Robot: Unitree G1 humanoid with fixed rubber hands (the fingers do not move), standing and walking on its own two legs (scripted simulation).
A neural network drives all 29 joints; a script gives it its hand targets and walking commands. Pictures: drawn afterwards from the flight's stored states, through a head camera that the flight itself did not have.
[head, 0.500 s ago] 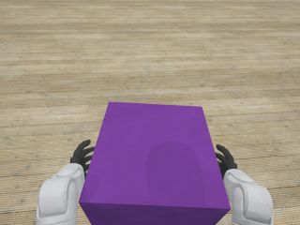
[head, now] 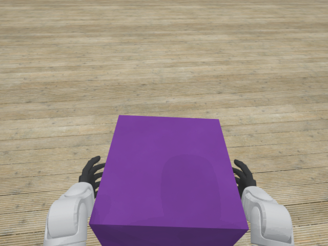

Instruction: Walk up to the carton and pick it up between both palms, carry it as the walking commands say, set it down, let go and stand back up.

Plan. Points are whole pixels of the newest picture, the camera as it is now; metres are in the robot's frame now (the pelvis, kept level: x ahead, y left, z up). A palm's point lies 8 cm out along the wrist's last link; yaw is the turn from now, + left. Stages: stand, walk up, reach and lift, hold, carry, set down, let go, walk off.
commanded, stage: carry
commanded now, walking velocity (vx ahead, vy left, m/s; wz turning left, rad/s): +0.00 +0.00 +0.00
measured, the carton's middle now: (166, 190) +0.29 +0.00 -0.02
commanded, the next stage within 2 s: none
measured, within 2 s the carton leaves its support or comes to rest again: neither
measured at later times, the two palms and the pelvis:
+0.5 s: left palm (89, 190) +0.26 +0.17 +0.05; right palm (246, 192) +0.25 -0.19 +0.05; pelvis +0.00 -0.01 +0.00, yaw +0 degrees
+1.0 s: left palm (90, 191) +0.26 +0.17 +0.05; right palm (245, 191) +0.26 -0.19 +0.04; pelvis +0.00 -0.01 +0.00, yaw +1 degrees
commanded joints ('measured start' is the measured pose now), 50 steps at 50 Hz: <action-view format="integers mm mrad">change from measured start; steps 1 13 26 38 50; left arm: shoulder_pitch -514 -495 -474 -458 -450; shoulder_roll -717 -687 -661 -645 -633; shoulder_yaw -638 -613 -589 -583 -573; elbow -175 -146 -128 -124 -110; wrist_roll -223 -193 -167 -155 -141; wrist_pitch -55 -105 -153 -183 -209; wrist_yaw -173 -170 -164 -162 -160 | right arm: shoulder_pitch -496 -476 -463 -445 -438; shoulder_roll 719 693 675 661 650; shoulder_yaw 693 664 646 635 624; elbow -195 -159 -132 -119 -102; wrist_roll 259 225 202 184 169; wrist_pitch -63 -113 -160 -190 -216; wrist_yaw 163 156 152 147 145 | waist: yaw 1 0 0 -1 -1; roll -3 3 2 4 5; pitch -306 -292 -298 -302 -299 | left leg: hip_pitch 67 58 56 59 56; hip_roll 102 102 100 100 99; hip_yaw -105 -107 -107 -106 -108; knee -98 -103 -97 -90 -91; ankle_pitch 71 48 53 64 62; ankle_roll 17 15 13 12 12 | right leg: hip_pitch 141 129 130 132 133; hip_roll -98 -93 -94 -95 -94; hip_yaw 101 96 92 89 85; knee -71 -79 -83 -83 -86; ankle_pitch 53 26 29 45 42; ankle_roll -37 -39 -40 -42 -43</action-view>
